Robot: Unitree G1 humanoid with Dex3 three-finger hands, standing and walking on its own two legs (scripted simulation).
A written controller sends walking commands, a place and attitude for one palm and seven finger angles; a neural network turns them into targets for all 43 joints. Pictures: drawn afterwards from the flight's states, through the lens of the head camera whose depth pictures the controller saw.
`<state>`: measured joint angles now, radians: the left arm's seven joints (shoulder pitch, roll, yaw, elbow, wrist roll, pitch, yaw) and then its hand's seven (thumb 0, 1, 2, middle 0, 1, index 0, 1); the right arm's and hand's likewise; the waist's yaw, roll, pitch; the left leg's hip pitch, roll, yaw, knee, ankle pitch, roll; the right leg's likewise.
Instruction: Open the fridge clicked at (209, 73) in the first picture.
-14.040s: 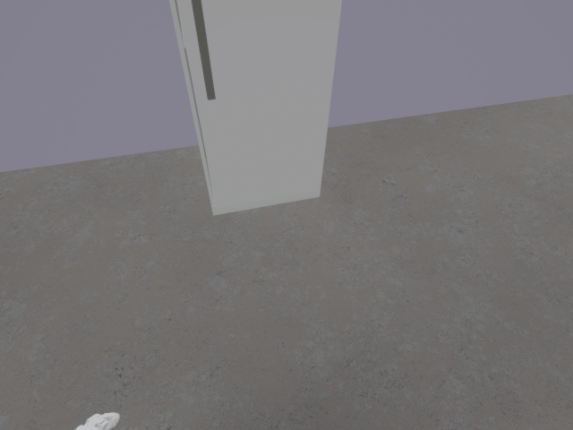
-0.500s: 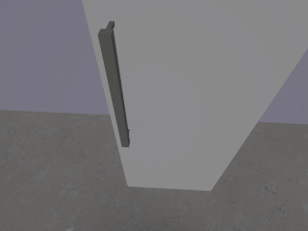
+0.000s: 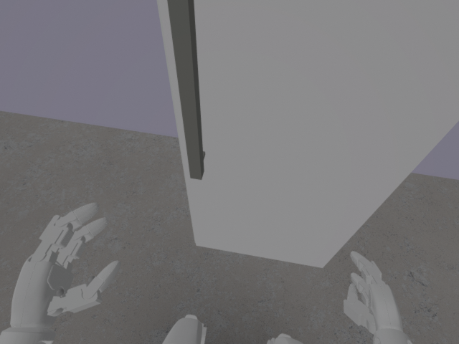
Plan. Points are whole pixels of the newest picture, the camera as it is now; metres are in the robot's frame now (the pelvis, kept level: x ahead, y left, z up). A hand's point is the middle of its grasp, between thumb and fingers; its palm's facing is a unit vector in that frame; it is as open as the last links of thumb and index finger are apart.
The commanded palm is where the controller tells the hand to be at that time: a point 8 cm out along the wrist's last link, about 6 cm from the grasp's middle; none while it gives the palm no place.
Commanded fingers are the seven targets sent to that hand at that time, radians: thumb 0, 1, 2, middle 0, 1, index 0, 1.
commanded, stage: raise the hand to about handle height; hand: left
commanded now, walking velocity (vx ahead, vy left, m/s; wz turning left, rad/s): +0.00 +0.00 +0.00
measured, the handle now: (194, 92) +0.48 +0.13 +0.17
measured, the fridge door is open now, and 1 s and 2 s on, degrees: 0 0 0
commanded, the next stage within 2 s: move the hooked fingers beside the handle in 1.50 s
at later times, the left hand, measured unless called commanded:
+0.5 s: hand (81, 223) +0.25 +0.26 +0.10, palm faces -0.06 -1.00 -0.07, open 12.6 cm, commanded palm +0.22 +0.32 +0.12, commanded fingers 0.00 -0.41 0.34 -0.29 -1.14 -0.29 -1.14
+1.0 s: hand (42, 152) +0.30 +0.30 +0.18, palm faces +0.03 -1.00 -0.08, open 13.9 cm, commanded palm +0.27 +0.34 +0.18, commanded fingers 0.00 -0.50 0.30 -0.30 -1.20 -0.30 -1.20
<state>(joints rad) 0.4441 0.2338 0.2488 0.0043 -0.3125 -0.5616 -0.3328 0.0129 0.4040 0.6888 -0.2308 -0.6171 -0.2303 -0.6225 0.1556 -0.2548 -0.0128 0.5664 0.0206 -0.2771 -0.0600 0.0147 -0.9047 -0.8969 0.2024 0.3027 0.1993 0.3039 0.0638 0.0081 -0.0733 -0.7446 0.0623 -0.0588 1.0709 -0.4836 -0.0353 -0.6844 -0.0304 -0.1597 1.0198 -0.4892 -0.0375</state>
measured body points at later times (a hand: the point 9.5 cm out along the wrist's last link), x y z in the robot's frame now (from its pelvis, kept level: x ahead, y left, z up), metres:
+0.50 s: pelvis +0.01 +0.03 +0.03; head +0.04 +0.04 +0.48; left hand +0.25 +0.31 +0.10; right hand +0.16 -0.23 -0.04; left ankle +0.03 +0.14 -0.67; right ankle +0.02 -0.10 -0.67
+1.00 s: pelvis +0.02 +0.03 +0.05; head +0.03 +0.03 +0.50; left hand +0.30 +0.35 +0.19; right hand +0.19 -0.20 -0.02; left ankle +0.03 +0.14 -0.67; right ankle +0.02 -0.10 -0.67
